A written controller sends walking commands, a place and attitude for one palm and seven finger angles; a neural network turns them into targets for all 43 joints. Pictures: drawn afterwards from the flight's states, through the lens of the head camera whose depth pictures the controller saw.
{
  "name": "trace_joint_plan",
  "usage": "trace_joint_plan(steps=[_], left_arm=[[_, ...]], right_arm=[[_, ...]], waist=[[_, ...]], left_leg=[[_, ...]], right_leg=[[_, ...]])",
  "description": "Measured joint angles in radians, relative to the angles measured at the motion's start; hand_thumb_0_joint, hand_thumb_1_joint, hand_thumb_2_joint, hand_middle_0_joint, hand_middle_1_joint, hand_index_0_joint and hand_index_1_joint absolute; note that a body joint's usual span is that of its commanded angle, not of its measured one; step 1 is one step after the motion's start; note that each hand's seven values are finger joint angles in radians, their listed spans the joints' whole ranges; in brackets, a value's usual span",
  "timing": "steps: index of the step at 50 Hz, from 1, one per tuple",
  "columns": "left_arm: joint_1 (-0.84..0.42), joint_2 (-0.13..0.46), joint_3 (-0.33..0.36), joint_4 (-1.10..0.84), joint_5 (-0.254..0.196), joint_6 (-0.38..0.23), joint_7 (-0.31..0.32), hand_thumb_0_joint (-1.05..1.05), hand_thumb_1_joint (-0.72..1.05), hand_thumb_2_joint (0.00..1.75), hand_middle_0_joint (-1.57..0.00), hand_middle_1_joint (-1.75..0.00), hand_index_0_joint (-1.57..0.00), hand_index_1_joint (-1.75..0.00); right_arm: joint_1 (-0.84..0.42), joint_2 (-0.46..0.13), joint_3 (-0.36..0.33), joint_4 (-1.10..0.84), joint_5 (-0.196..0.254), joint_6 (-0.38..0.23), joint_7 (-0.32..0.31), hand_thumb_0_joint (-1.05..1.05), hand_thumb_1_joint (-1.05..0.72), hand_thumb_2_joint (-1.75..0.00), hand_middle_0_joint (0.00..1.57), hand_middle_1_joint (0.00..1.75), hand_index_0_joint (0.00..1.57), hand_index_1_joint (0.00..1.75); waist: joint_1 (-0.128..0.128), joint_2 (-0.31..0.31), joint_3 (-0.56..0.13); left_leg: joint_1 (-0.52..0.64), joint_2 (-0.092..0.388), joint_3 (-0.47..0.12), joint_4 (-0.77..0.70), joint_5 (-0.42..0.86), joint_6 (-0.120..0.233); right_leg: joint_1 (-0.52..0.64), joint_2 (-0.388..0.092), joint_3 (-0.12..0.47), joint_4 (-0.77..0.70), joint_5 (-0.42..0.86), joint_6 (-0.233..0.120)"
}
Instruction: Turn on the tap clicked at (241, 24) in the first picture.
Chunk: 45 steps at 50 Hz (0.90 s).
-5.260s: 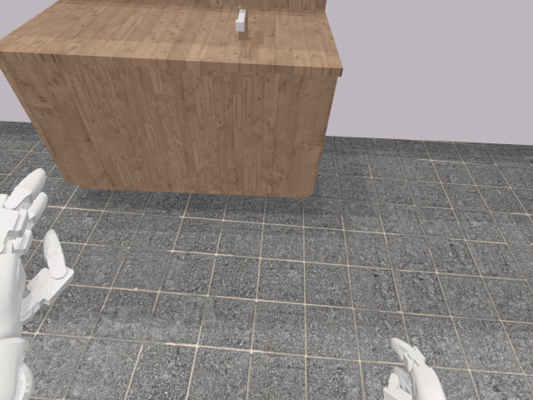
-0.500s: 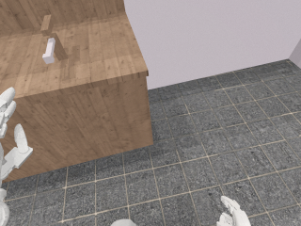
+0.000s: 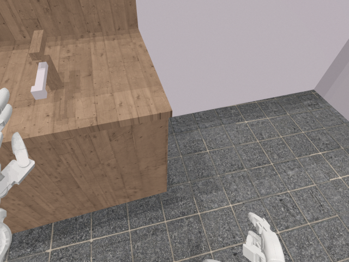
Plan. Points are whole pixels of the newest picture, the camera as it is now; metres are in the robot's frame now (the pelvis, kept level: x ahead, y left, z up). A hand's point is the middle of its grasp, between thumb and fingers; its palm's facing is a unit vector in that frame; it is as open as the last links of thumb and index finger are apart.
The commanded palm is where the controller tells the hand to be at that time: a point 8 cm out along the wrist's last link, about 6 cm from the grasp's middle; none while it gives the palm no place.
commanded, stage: take the last steps up to it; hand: left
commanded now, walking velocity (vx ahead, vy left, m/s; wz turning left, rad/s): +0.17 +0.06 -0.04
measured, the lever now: (39, 92) +0.51 +0.39 +0.08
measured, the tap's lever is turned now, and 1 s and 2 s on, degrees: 0 0 0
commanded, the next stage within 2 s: come to a stop and stand still in 0.16 s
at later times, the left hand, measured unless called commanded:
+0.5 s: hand (66, 132) +0.30 +0.21 +0.17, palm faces +0.33 -0.84 -0.43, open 7.5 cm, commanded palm +0.24 +0.28 +0.19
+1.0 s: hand (69, 151) +0.26 +0.19 +0.18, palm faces +0.36 -0.84 -0.42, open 7.5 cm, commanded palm +0.22 +0.24 +0.19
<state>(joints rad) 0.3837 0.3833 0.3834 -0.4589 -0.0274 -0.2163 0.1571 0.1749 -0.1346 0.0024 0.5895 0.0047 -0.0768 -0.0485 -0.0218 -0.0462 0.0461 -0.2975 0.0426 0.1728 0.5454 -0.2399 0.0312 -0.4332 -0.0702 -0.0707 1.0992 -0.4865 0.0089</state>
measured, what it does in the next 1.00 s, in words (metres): steps on the spot: right foot, then left foot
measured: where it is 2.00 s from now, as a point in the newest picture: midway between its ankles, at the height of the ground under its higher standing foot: outside the picture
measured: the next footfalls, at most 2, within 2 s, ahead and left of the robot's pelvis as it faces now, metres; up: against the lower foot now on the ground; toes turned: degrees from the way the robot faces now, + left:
right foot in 0.18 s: +0.11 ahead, -0.11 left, +0.00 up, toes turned -8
left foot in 0.50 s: +0.16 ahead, +0.12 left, +0.00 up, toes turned +4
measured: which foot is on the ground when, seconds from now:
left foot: down 0.00-0.18, up 0.20-0.48, down 0.50-0.86, up 0.88-1.00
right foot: up 0.00-0.16, down 0.18-0.54, up 0.56-0.78, down 0.80-1.00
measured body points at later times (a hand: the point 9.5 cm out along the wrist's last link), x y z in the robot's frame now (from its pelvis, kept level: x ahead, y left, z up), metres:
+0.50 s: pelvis +0.08 +0.00 +0.00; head +0.12 +0.00 +0.45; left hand +0.28 +0.26 +0.20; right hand +0.25 -0.27 -0.07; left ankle +0.12 +0.12 -0.73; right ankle +0.07 -0.10 -0.73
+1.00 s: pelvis +0.05 -0.03 +0.01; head +0.05 -0.05 +0.46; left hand +0.24 +0.24 +0.20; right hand +0.20 -0.26 -0.10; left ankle +0.07 +0.10 -0.71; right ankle +0.06 -0.11 -0.73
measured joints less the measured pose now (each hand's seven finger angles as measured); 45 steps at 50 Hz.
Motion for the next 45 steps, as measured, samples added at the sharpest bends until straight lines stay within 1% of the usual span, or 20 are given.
trace_joint_plan(steps=[4, 8, 9, 10, 12, 14, 16, 18, 20, 23, 25, 26, 27, 29, 30, 32, 36, 40, 42, 45], left_arm=[[0.081, -0.006, -0.016, -0.099, 0.000, -0.009, -0.010, 0.02, 0.89, 0.90, -0.21, -0.30, -0.20, -0.30], [0.129, 0.031, 0.008, -0.112, 0.002, -0.025, -0.007, 0.01, 0.88, 0.90, -0.21, -0.30, -0.21, -0.30], [0.126, 0.036, 0.016, -0.096, 0.004, -0.026, -0.005, 0.01, 0.88, 0.90, -0.21, -0.30, -0.21, -0.30], [0.115, 0.027, 0.015, -0.073, 0.008, -0.024, -0.004, 0.01, 0.88, 0.90, -0.21, -0.30, -0.21, -0.30], [0.081, 0.004, 0.006, -0.021, 0.009, -0.015, -0.004, 0.01, 0.88, 0.90, -0.21, -0.30, -0.21, -0.30], [0.045, -0.028, -0.008, 0.028, 0.006, -0.005, -0.005, 0.01, 0.88, 0.90, -0.21, -0.30, -0.21, -0.30], [0.037, -0.055, -0.016, 0.061, 0.009, -0.005, -0.002, 0.01, 0.88, 0.90, -0.21, -0.30, -0.21, -0.30], [0.047, -0.067, -0.028, 0.068, 0.011, -0.004, 0.000, 0.01, 0.88, 0.90, -0.21, -0.30, -0.21, -0.30], [0.062, -0.065, -0.045, 0.040, 0.013, -0.002, 0.001, 0.01, 0.88, 0.90, -0.21, -0.30, -0.21, -0.30], [0.096, -0.044, -0.059, -0.048, 0.014, -0.002, 0.001, 0.01, 0.88, 0.90, -0.21, -0.30, -0.21, -0.30], [0.121, -0.022, -0.052, -0.115, 0.010, -0.006, 0.002, 0.01, 0.88, 0.90, -0.21, -0.30, -0.21, -0.30], [0.126, -0.005, -0.043, -0.140, 0.007, -0.008, 0.004, 0.01, 0.88, 0.90, -0.21, -0.30, -0.21, -0.30], [0.122, 0.018, -0.030, -0.151, 0.005, -0.011, 0.005, 0.01, 0.88, 0.90, -0.21, -0.30, -0.21, -0.30], [0.108, 0.054, -0.001, -0.143, 0.002, -0.020, 0.004, 0.01, 0.88, 0.90, -0.21, -0.30, -0.21, -0.30], [0.100, 0.061, 0.011, -0.130, 0.001, -0.021, 0.003, 0.01, 0.88, 0.90, -0.21, -0.30, -0.21, -0.30], [0.080, 0.060, 0.022, -0.101, 0.000, -0.013, 0.003, 0.01, 0.88, 0.90, -0.21, -0.30, -0.21, -0.30], [0.067, 0.023, 0.008, -0.091, -0.011, 0.023, 0.002, 0.01, 0.88, 0.90, -0.21, -0.30, -0.21, -0.30], [0.094, 0.002, -0.024, -0.094, -0.015, 0.049, -0.008, 0.01, 0.89, 0.90, -0.20, -0.30, -0.20, -0.30], [0.092, -0.013, -0.046, -0.076, -0.010, 0.056, -0.014, 0.01, 0.89, 0.90, -0.20, -0.30, -0.20, -0.30], [0.104, -0.025, -0.067, -0.061, -0.015, 0.069, -0.021, 0.01, 0.88, 0.90, -0.21, -0.30, -0.21, -0.30]], right_arm=[[0.022, 0.017, 0.022, -0.002, -0.004, -0.030, 0.013, 0.01, -0.90, -0.90, 0.21, 0.30, 0.21, 0.30], [0.047, 0.010, 0.028, 0.011, -0.004, -0.031, 0.006, 0.01, -0.90, -0.90, 0.21, 0.30, 0.21, 0.30], [0.050, 0.003, 0.027, 0.017, -0.002, -0.026, 0.003, 0.01, -0.90, -0.90, 0.21, 0.30, 0.21, 0.30], [0.047, -0.011, 0.022, 0.028, -0.001, -0.017, 0.000, 0.01, -0.90, -0.90, 0.21, 0.30, 0.21, 0.30], [0.037, -0.036, 0.009, 0.058, -0.002, 0.001, -0.002, 0.01, -0.90, -0.90, 0.21, 0.30, 0.21, 0.30], [0.028, -0.059, -0.003, 0.083, 0.000, 0.013, 0.001, 0.01, -0.90, -0.90, 0.21, 0.30, 0.21, 0.30], [0.017, -0.080, -0.006, 0.087, -0.003, 0.022, -0.001, 0.02, -0.90, -0.90, 0.21, 0.30, 0.21, 0.30], [0.006, -0.095, -0.009, 0.075, -0.005, 0.025, -0.006, 0.02, -0.90, -0.90, 0.21, 0.30, 0.21, 0.30], [-0.003, -0.106, -0.017, 0.051, -0.008, 0.022, -0.014, 0.02, -0.90, -0.90, 0.21, 0.30, 0.21, 0.30], [-0.012, -0.118, -0.032, 0.007, -0.012, 0.017, -0.022, 0.02, -0.90, -0.90, 0.20, 0.30, 0.20, 0.30], [-0.012, -0.126, -0.039, -0.021, -0.012, 0.019, -0.027, 0.02, -0.90, -0.90, 0.20, 0.30, 0.20, 0.30], [-0.013, -0.123, -0.044, -0.028, -0.011, 0.021, -0.030, 0.01, -0.90, -0.90, 0.20, 0.30, 0.20, 0.30], [-0.016, -0.110, -0.048, -0.030, -0.009, 0.024, -0.032, 0.01, -0.90, -0.90, 0.20, 0.30, 0.20, 0.30], [-0.015, -0.079, -0.046, -0.035, -0.008, 0.026, -0.028, 0.01, -0.90, -0.90, 0.20, 0.30, 0.20, 0.30], [-0.015, -0.065, -0.040, -0.036, -0.012, 0.022, -0.023, 0.01, -0.90, -0.90, 0.20, 0.30, 0.20, 0.30], [-0.011, -0.044, -0.024, -0.036, -0.017, 0.010, -0.011, 0.01, -0.90, -0.90, 0.20, 0.30, 0.20, 0.30], [-0.005, -0.010, 0.012, -0.029, -0.016, -0.015, 0.018, 0.01, -0.90, -0.90, 0.20, 0.30, 0.20, 0.30], [0.002, 0.011, 0.041, -0.025, -0.015, -0.023, 0.025, 0.01, -0.90, -0.90, 0.21, 0.30, 0.21, 0.30], [0.000, 0.004, 0.045, -0.015, -0.014, -0.019, 0.022, 0.01, -0.90, -0.90, 0.21, 0.30, 0.21, 0.30], [0.014, -0.016, 0.041, 0.009, -0.010, -0.002, 0.014, 0.01, -0.90, -0.90, 0.21, 0.30, 0.21, 0.30]], waist=[[0.008, 0.026, 0.009], [0.028, 0.060, 0.008], [0.034, 0.071, 0.006], [0.036, 0.096, 0.005], [0.038, 0.110, -0.001], [0.043, 0.095, -0.004], [0.035, 0.077, -0.001], [0.018, 0.059, 0.010], [0.005, 0.043, 0.026], [-0.003, 0.029, 0.049], [-0.006, 0.032, 0.057], [-0.004, 0.029, 0.058], [0.002, 0.011, 0.058], [0.019, -0.018, 0.048], [0.021, -0.019, 0.043], [0.021, -0.003, 0.037], [0.032, 0.026, 0.031], [0.035, 0.035, 0.024], [0.031, 0.067, 0.034], [0.028, 0.093, 0.016]], left_leg=[[0.023, 0.009, -0.005, -0.033, -0.002, -0.011], [0.029, 0.021, -0.016, 0.009, -0.046, -0.033], [0.023, 0.028, -0.020, 0.043, -0.071, -0.040], [0.013, 0.042, -0.032, 0.087, -0.100, -0.032], [-0.040, 0.021, -0.075, 0.250, -0.200, -0.032], [-0.099, -0.012, -0.102, 0.431, -0.222, -0.040], [-0.132, -0.021, -0.110, 0.495, -0.198, -0.049], [-0.132, -0.017, -0.111, 0.437, -0.167, -0.053], [-0.112, -0.009, -0.109, 0.323, -0.136, -0.053], [-0.067, -0.007, -0.110, 0.150, -0.073, -0.053], [-0.019, -0.007, -0.115, 0.026, 0.049, -0.053], [0.002, -0.006, -0.112, -0.004, 0.057, -0.043], [0.009, -0.013, -0.102, -0.005, 0.035, -0.034], [0.013, -0.020, -0.083, -0.011, 0.011, -0.023], [0.014, -0.017, -0.083, -0.022, 0.013, -0.022], [0.017, -0.007, -0.095, -0.049, 0.033, -0.024], [0.020, 0.013, -0.101, -0.085, 0.064, -0.032], [0.001, 0.018, -0.097, -0.073, 0.073, -0.046], [-0.008, 0.036, -0.112, -0.048, 0.069, -0.057], [-0.029, 0.038, -0.143, 0.001, 0.001, -0.059]], right_leg=[[-0.009, -0.010, -0.028, -0.208, 0.085, 0.009], [0.082, 0.012, -0.062, -0.465, 0.145, 0.011], [0.104, 0.021, -0.067, -0.506, 0.194, -0.005], [0.110, 0.034, -0.076, -0.499, 0.209, -0.029], [0.114, 0.032, -0.082, -0.473, 0.185, -0.057], [0.133, 0.019, -0.073, -0.486, 0.171, -0.063], [0.159, 0.011, -0.064, -0.524, 0.184, -0.054], [0.185, 0.007, -0.061, -0.560, 0.198, -0.052], [0.203, 0.006, -0.060, -0.580, 0.203, -0.048], [0.214, 0.014, -0.058, -0.579, 0.196, -0.040], [0.216, 0.027, -0.059, -0.554, 0.177, -0.030], [0.212, 0.030, -0.056, -0.531, 0.163, -0.024], [0.203, 0.022, -0.044, -0.507, 0.150, -0.018], [0.167, 0.025, 0.000, -0.422, 0.043, -0.010], [0.150, 0.036, 0.012, -0.376, 0.002, -0.008], [0.136, 0.056, 0.016, -0.343, 0.000, -0.004], [0.149, 0.076, 0.015, -0.414, 0.054, 0.005], [0.204, 0.075, 0.008, -0.569, 0.127, 0.009], [0.222, 0.094, -0.010, -0.611, 0.234, -0.025], [0.220, 0.110, -0.021, -0.614, 0.236, -0.066]])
